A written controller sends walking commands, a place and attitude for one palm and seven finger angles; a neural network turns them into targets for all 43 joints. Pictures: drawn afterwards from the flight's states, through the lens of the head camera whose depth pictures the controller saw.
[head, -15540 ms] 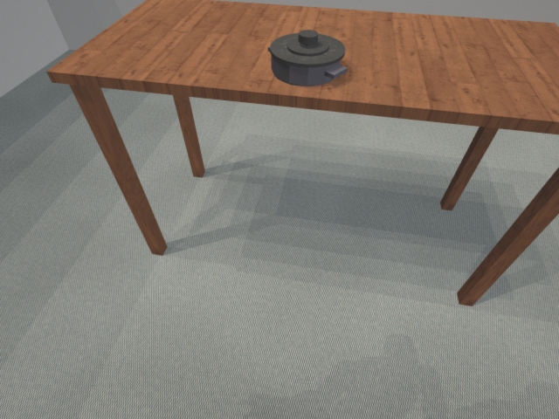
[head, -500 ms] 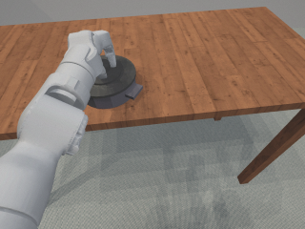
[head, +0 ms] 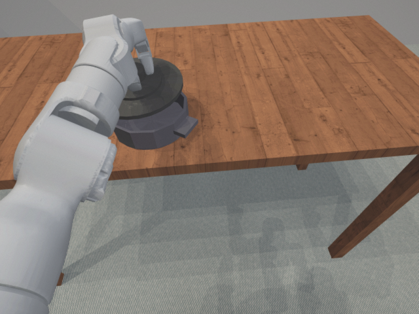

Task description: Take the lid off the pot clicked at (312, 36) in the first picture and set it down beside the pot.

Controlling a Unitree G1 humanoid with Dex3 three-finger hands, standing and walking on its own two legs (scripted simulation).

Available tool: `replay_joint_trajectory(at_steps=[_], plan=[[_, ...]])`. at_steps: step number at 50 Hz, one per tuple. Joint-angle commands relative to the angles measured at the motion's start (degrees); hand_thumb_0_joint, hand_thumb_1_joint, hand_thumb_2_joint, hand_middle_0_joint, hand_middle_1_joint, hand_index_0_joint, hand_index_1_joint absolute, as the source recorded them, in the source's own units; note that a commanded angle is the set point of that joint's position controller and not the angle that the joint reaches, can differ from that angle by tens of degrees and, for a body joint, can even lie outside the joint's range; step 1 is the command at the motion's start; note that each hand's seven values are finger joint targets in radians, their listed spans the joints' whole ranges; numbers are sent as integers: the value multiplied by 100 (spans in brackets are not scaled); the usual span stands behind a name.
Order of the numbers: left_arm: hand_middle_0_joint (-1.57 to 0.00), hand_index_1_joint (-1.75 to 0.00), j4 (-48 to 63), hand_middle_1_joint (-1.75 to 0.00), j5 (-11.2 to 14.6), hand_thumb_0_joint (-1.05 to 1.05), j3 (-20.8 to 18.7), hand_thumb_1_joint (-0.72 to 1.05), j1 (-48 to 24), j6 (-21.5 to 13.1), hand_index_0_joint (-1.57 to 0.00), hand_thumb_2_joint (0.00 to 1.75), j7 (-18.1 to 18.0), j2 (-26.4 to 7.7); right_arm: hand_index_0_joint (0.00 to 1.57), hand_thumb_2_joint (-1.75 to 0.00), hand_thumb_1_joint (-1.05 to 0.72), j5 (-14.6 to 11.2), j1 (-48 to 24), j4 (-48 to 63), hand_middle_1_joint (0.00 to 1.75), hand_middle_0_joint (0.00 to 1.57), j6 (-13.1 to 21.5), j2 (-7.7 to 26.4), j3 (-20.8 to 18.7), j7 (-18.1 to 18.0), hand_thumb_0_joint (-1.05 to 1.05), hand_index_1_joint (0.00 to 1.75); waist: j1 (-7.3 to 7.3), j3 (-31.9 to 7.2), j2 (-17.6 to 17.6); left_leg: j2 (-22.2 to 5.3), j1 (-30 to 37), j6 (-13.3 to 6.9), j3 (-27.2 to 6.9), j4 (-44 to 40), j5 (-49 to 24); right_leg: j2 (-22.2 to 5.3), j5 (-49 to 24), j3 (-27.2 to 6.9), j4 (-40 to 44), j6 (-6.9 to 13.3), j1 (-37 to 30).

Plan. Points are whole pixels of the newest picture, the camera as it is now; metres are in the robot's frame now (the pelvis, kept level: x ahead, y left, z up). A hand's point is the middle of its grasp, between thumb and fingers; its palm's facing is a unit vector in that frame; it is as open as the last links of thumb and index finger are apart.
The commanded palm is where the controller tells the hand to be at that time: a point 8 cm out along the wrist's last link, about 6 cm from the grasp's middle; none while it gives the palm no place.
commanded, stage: lift the lid straight up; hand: left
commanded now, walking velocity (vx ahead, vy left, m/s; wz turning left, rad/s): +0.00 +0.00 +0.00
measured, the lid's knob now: (132, 73) +0.52 +0.11 +0.21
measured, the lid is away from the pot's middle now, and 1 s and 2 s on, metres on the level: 0.01 0.01 0.10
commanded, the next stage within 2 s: move the lid sideways beside the pot in 1.08 s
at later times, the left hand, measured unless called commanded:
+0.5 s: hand (120, 46) +0.49 +0.11 +0.27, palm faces -0.29 -0.13 -0.95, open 7.4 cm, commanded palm +0.50 +0.10 +0.34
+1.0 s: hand (120, 23) +0.50 +0.10 +0.30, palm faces -0.23 -0.16 -0.96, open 7.3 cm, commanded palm +0.50 +0.10 +0.37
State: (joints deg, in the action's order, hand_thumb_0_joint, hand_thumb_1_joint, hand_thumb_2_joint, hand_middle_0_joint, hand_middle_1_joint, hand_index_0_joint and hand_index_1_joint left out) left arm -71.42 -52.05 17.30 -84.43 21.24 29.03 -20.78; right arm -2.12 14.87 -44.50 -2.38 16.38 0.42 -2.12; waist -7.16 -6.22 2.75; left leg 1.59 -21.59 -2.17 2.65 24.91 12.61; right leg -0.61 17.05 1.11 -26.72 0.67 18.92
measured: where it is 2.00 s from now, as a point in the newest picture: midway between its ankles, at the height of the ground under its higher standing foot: outside the picture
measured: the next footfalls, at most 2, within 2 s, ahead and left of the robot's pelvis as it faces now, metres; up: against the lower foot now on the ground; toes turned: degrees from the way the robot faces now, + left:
none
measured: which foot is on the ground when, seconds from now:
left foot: down 0.00-1.00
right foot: down 0.00-1.00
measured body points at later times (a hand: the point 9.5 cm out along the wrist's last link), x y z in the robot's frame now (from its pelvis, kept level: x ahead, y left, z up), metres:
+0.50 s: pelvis -0.01 +0.01 +0.00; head +0.03 -0.01 +0.45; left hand +0.50 +0.11 +0.33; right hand +0.03 -0.26 -0.14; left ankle -0.01 +0.10 -0.74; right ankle -0.05 -0.11 -0.74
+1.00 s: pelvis +0.00 +0.00 +0.00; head +0.04 -0.02 +0.45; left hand +0.51 +0.10 +0.36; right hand +0.04 -0.26 -0.14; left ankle -0.01 +0.10 -0.74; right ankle -0.05 -0.11 -0.74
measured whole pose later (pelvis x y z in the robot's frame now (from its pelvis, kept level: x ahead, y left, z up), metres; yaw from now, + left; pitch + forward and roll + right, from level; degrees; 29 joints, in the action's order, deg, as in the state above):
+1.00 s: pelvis +0.00 +0.00 +0.00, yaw +0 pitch +11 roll +1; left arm -78.6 -54.8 16.3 -98.6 26.7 29.1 -21.1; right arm -2.5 15.6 -46.4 0.3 16.5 1.5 -1.6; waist -7.8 -6.8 3.5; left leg 2.0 -22.5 -2.5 2.8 23.0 11.4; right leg -0.9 15.9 0.9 -25.0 0.3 20.0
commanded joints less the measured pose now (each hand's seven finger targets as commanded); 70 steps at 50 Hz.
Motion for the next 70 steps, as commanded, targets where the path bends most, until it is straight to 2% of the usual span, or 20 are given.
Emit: replay_joint_trajectory(at_steps=[1, 4, 13, 16, 26, 29, 33, 36, 38, 41, 46, 48, 51, 54, 58, 60, 65, 68, 69, 70], plan=[[-81, -109, 1460, -112, -246, 0, -206, 68, -3864, -59, -88, 89, -271, -1356, 20, -90, -90, 7, 191, 502, 30, 20, 136, 748, -227, -40, 0, 30, -71, -2612, -461, 192, 1967, -279, -314, 257, -2606, 236, -2756, -144, 159, 71, -337], [-81, -109, 1648, -112, -224, 0, -234, 68, -4059, -97, -88, 89, -246, -1456, 20, -90, -90, -5, 141, 525, 30, 20, 142, 743, -218, -46, 0, 30, -51, -2848, -517, 198, 1959, -287, -289, 241, -2624, 207, -2886, -179, 122, 63, -529], [-81, -109, 903, -112, -86, 0, 40, 68, -4128, 54, -88, 89, -271, -950, 20, -90, -90, -54, 197, 350, 30, 20, 212, 821, -176, -74, 0, 30, -202, -1891, -400, 182, 1749, -276, -333, 54, -1988, 255, -2198, -62, 327, 137, 79], [-81, -109, 1074, -112, -323, 0, -278, 68, -4436, 12, -88, 89, -299, -1576, 20, -90, -90, -5, 224, 369, 30, 20, 280, 802, -169, -83, 0, 30, -115, -2536, -560, 181, 1770, -269, -375, 56, -1952, 222, -2294, -158, 241, 110, -283], [-81, -109, 661, -112, -365, 0, 8, 68, -4688, 162, -88, 89, -324, -1029, 20, -90, -90, -49, 352, 275, 30, 20, 371, 810, -170, -49, 0, 30, -229, -2145, -461, 82, 1921, -244, -442, 21, -2166, 278, -1941, -74, 357, 104, 282], [-81, -109, 1093, -112, -424, 0, -241, 68, -4847, 107, -88, 89, -338, -1435, 20, -90, -90, 19, 357, 335, 30, 20, 456, 830, -182, -27, 0, 30, -74, -2831, -310, 79, 2184, -205, -488, 120, -2825, 262, -2288, -146, 245, 109, -50], [-81, -109, 815, -112, -331, 0, -257, 68, -4632, 205, -88, 89, -321, -1304, 20, -90, -90, -5, 446, 282, 30, 20, 452, 852, -188, -31, 0, 30, -93, -2505, -352, 84, 2072, -202, -401, 116, -3059, 257, -2444, -76, 282, 133, -47], [-81, -109, 547, -112, -508, 0, -254, 68, -4845, 359, -88, 89, -319, -1445, 20, -90, -90, -24, 391, 264, 30, 20, 389, 854, -147, -31, 0, 30, -157, -2275, -710, 106, 1690, -242, -381, -3, -2309, 253, -2199, -107, 349, 92, -58], [-81, -109, 946, -112, -281, 0, -61, 68, -5006, 291, -88, 89, -324, -1038, 20, -90, -90, -51, 351, 328, 30, 20, 469, 839, -162, -17, 0, 30, -134, -2463, -320, 64, 2092, -222, -398, 58, -2954, 238, -2402, -95, 319, 128, 13], [-81, -109, 1046, -112, -493, 0, -116, 68, -5148, 299, -88, 89, -299, -1207, 20, -90, -90, 4, 370, 318, 30, 20, 506, 798, -178, 9, 0, 30, -115, -2821, -355, 45, 2292, -219, -489, 180, -3192, 266, -2423, -126, 280, 81, 36], [-81, -109, 509, -112, -560, 0, -225, 68, -4965, 507, -88, 89, -277, -1378, 20, -90, -90, -27, 336, 257, 30, 20, 404, 843, -132, -25, 0, 30, -164, -2388, -755, 114, 1734, -264, -360, 59, -2547, 228, -2448, -140, 334, 76, -134], [-81, -109, 349, -112, -364, 0, -10, 68, -4771, 562, -88, 89, -291, -905, 20, -90, -90, -70, 354, 229, 30, 20, 371, 869, -128, -28, 0, 30, -223, -2082, -471, 90, 1805, -246, -320, 14, -2604, 207, -2413, -87, 407, 105, 64], [-81, -109, 518, -112, -563, 0, -176, 68, -5017, 578, -88, 89, -310, -1311, 20, -90, -90, -24, 274, 279, 30, 20, 354, 858, -111, -17, 0, 30, -179, -2485, -721, 115, 1753, -266, -379, 73, -2537, 218, -2492, -145, 343, 69, -175], [-81, -109, 885, -112, -545, 0, -121, 68, -5233, 513, -88, 89, -307, -1267, 20, -90, -90, -26, 213, 339, 30, 20, 390, 817, -113, -3, 0, 30, -138, -2907, -481, 127, 2024, -265, -383, 144, -2886, 203, -2723, -201, 294, 51, -286], [-81, -109, 834, -112, -391, 0, -81, 68, -5090, 486, -88, 89, -296, -1110, 20, -90, -90, -67, 271, 305, 30, 20, 391, 832, -125, -33, 0, 30, -193, -2670, -302, 106, 2071, -259, -322, 143, -3128, 193, -2852, -135, 302, 88, -208], [-81, -109, 1132, -112, -805, 0, -247, 68, -4935, 283, -88, 89, -279, -1669, 20, -90, -90, 2, 218, 399, 30, 20, 338, 802, -138, -26, 0, 30, -101, -2856, -676, 110, 1852, -262, -351, 225, -3048, 198, -2938, -211, 240, 50, -419], [-81, -109, 597, -112, -902, 0, -452, 68, -4282, 314, -88, 89, -209, -2094, 20, -90, -90, -11, 76, 426, 30, 20, 36, 850, -114, -85, 0, 30, -56, -2365, -1024, 184, 1129, -266, -154, 97, -2432, 124, -3136, -201, 205, 45, -735], [-81, -109, 1242, -112, -654, 0, -292, 68, -4447, 202, -88, 89, -201, -1815, 20, -90, -90, -57, 11, 575, 30, 20, 1, 834, -135, -56, 0, 30, -37, -2542, -464, 171, 1493, -256, -135, 174, -2937, 120, -3299, -170, 189, 79, -715], [-81, -109, 1506, -112, -806, 0, -404, 68, -4638, 156, -88, 89, -187, -2130, 20, -90, -90, -22, -3, 604, 30, 20, 12, 808, -148, -20, 0, 30, 30, -2942, -493, 148, 1662, -267, -204, 252, -3156, 124, -3350, -264, 123, 40, -811], [-81, -109, 1383, -112, -823, 0, -238, 68, -4571, 153, -88, 89, -156, -1864, 20, -90, -90, -38, -30, 605, 30, 20, -1, 774, -154, -23, 0, 30, -19, -2766, -332, 118, 1717, -273, -232, 275, -3230, 138, -3196, -228, 143, 56, -557]])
